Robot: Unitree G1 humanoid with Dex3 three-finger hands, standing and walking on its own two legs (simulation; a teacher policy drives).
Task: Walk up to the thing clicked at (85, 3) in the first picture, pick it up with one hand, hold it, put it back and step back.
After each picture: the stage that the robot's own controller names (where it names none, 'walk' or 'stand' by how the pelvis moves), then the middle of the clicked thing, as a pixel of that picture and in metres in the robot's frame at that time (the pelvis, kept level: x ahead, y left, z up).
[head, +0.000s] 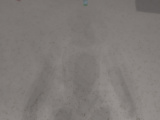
stand; (85, 1) +2.31 -0.19 -0.72
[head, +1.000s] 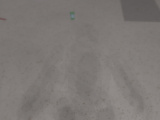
walk; (72, 15) +2.17 +0.16 -0.72
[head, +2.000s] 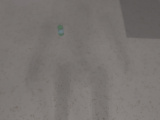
walk; (60, 30) +1.50 +0.25 -0.71
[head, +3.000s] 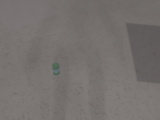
walk; (56, 69) +0.95 +0.21 -0.70
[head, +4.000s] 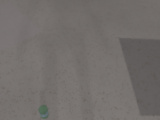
walk; (43, 112) +0.53 +0.21 -0.71
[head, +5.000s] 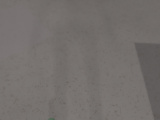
stand; out of the picture +0.41 +0.20 -0.70
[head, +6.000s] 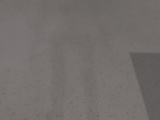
stand; out of the picture +0.37 +0.20 -0.73
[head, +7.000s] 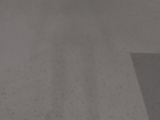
stand; out of the picture +0.37 +0.21 -0.73
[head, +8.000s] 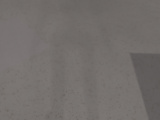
stand; out of the picture +0.36 +0.21 -0.73
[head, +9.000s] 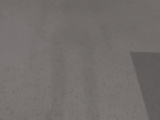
go down; out of the picture +0.36 +0.21 -0.72
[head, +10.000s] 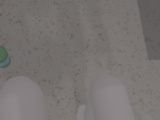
go down; (0, 57) +0.43 +0.27 -0.30
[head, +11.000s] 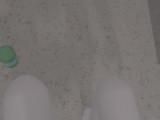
approach; (8, 57) +0.42 +0.27 -0.28
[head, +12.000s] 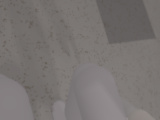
close in; out of the picture +0.39 +0.31 -0.21
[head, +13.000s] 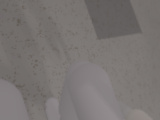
close; out of the picture +0.40 +0.31 -0.22
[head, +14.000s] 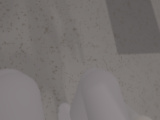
lift; out of the picture +0.35 +0.29 -0.18
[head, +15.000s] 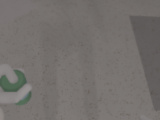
lift; (17, 88) +0.33 +0.19 +0.00
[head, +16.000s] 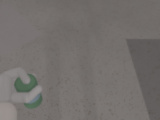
hold; (29, 92) +0.33 +0.16 +0.00
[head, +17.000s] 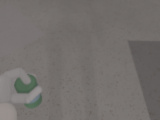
hold; (29, 92) +0.33 +0.17 +0.00
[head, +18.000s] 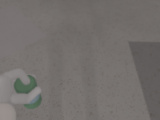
crouch; (29, 92) +0.33 +0.17 +0.00
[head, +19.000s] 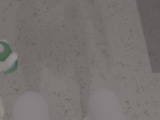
crouch; (3, 58) +0.42 +0.23 -0.10
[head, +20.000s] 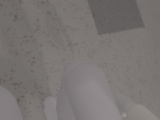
lower; out of the picture +0.40 +0.32 -0.22
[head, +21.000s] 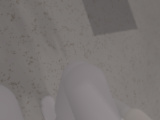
lower; out of the picture +0.41 +0.33 -0.22
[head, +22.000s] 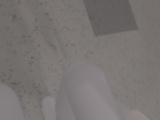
lower; out of the picture +0.40 +0.33 -0.23
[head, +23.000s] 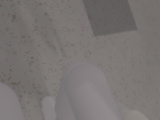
lower; out of the picture +0.40 +0.33 -0.23
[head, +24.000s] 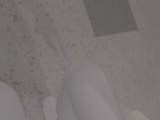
loosen; out of the picture +0.40 +0.33 -0.22
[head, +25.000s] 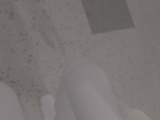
withdraw; out of the picture +0.40 +0.32 -0.22
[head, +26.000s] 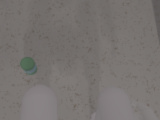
walk; (29, 66) +0.45 +0.25 -0.38
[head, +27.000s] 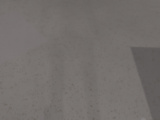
stand; out of the picture +0.38 +0.20 -0.66
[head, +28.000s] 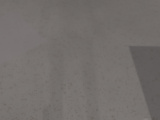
stand; out of the picture +0.39 +0.21 -0.67
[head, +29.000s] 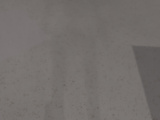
stand; out of the picture +0.40 +0.21 -0.67
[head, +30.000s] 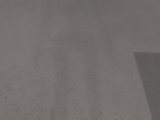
stand; out of the picture +0.41 +0.19 -0.72
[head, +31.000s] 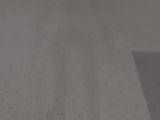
stand; out of the picture +0.37 +0.21 -0.73
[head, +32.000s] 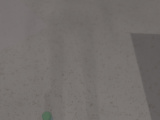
walk; (47, 118) +0.41 +0.22 -0.71
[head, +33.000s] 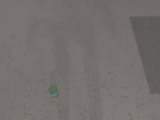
walk; (53, 91) +0.59 +0.23 -0.70
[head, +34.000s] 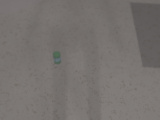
walk; (57, 57) +0.89 +0.18 -0.69
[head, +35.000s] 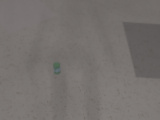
stand; (56, 68) +0.99 +0.19 -0.72
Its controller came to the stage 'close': yes
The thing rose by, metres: 0.70
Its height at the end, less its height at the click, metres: +0.00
